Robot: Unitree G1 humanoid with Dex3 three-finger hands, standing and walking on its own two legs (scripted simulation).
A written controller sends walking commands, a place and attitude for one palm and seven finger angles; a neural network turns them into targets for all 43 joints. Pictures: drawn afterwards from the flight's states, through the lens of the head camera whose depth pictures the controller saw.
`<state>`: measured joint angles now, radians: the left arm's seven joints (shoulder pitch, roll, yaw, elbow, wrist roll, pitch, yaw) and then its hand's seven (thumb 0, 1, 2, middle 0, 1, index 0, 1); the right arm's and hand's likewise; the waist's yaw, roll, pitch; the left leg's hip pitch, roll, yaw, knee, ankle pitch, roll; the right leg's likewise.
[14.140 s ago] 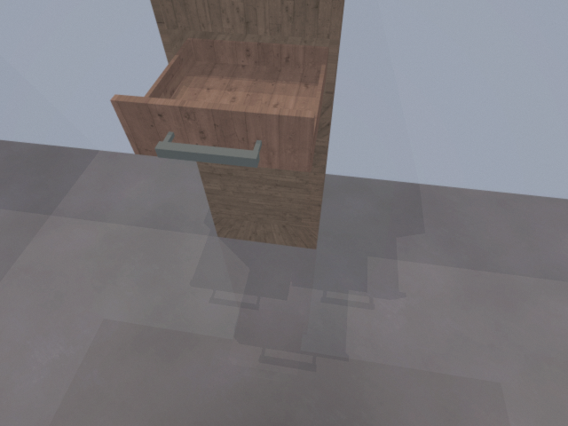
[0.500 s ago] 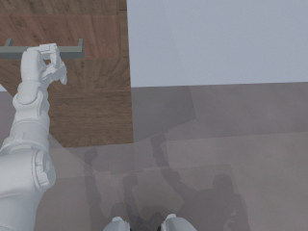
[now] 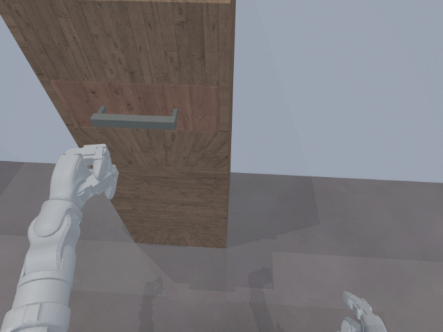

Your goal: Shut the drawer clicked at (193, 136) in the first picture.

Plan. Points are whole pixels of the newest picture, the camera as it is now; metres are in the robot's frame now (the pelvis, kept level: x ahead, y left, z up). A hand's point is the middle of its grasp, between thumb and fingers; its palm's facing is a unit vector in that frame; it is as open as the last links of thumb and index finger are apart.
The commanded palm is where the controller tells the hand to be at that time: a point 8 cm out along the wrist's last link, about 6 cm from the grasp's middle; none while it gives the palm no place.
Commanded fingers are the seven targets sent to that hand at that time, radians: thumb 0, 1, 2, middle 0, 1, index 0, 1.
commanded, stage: draw the hand back to the body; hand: left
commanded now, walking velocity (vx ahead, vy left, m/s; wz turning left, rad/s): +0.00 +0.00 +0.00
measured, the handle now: (136, 116) +0.58 +0.22 +0.06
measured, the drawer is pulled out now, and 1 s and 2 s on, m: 0.00 0.00 0.00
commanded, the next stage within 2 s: step back with the hand held close in 0.88 s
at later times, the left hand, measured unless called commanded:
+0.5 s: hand (54, 231) +0.23 +0.22 +0.16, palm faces +0.33 -0.89 -0.32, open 3.3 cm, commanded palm +0.17 +0.27 +0.18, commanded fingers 0.00 0.90 0.90 -1.40 -1.60 -1.40 -1.60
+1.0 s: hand (24, 273) +0.17 +0.22 +0.18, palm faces +0.40 -0.84 -0.37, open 3.3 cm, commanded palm +0.12 +0.27 +0.20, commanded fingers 0.00 0.90 0.90 -1.40 -1.60 -1.40 -1.60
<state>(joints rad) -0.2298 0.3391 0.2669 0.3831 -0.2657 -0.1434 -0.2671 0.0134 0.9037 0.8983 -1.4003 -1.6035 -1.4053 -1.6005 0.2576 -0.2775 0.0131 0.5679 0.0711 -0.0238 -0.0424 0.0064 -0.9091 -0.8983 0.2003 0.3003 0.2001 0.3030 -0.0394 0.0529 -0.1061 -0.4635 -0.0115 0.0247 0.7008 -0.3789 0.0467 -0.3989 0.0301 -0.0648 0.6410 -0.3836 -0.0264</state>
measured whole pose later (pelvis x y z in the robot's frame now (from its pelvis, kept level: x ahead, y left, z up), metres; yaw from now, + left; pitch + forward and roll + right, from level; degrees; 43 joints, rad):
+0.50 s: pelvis -0.01 -0.01 +0.02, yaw -1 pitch -3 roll +0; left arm 0.29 0.32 0.22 -0.20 -0.09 -0.08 0.10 0.01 0.90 0.90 -1.40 -1.60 -1.41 -1.60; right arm 0.20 -0.23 0.04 0.61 0.03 -0.04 -0.05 0.01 -0.91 -0.90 0.20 0.30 0.20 0.30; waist 0.03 0.08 0.01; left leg -0.12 -0.02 0.04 0.42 -0.25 0.04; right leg -0.07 0.03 -0.04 0.39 -0.26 -0.03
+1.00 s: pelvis -0.01 -0.01 +0.02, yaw +0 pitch -4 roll -1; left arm 0.53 0.31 0.27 -0.43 -0.08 -0.11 0.11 0.01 0.90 0.90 -1.41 -1.60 -1.41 -1.60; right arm 0.20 -0.23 0.01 0.61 0.02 -0.10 -0.07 0.01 -0.91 -0.90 0.20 0.30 0.20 0.30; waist 0.06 0.08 0.00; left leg -0.11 -0.01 0.03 0.43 -0.26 0.03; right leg -0.05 0.04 -0.05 0.38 -0.26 -0.04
